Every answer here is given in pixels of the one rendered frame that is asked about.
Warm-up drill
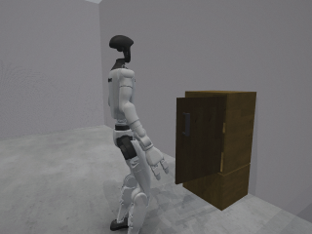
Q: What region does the cupboard door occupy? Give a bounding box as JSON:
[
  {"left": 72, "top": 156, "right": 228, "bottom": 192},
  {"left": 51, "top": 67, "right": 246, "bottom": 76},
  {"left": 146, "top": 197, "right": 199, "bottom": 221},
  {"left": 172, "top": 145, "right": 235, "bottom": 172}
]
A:
[{"left": 175, "top": 96, "right": 225, "bottom": 185}]

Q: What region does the robot left foot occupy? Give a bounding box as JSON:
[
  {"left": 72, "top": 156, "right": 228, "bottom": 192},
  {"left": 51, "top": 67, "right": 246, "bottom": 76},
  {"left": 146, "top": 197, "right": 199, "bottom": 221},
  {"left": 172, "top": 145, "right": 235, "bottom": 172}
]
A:
[{"left": 110, "top": 217, "right": 129, "bottom": 231}]

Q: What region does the robot right upper arm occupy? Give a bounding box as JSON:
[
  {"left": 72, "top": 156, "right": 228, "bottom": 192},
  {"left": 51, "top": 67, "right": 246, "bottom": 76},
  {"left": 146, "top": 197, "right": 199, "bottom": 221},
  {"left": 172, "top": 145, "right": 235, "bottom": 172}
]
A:
[{"left": 118, "top": 68, "right": 135, "bottom": 116}]

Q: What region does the right robot forearm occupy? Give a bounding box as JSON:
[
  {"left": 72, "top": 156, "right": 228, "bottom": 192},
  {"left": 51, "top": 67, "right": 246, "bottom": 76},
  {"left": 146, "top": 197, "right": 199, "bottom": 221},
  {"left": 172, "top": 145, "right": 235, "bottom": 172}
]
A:
[{"left": 123, "top": 102, "right": 153, "bottom": 151}]

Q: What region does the humanoid robot head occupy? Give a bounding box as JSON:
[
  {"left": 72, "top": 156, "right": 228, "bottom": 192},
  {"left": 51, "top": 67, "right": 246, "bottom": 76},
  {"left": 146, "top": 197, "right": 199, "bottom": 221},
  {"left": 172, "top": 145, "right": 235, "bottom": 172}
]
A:
[{"left": 109, "top": 35, "right": 134, "bottom": 70}]

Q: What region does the handle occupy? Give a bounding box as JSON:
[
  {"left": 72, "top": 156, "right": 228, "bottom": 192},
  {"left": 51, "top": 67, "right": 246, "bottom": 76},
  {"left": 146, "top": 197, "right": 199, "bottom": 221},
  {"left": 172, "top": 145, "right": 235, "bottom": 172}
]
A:
[{"left": 182, "top": 112, "right": 190, "bottom": 137}]

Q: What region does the robot right hand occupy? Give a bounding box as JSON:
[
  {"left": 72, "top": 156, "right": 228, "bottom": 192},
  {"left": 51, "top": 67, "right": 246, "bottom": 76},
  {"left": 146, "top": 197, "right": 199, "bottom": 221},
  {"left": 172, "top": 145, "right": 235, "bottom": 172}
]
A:
[{"left": 144, "top": 146, "right": 169, "bottom": 180}]

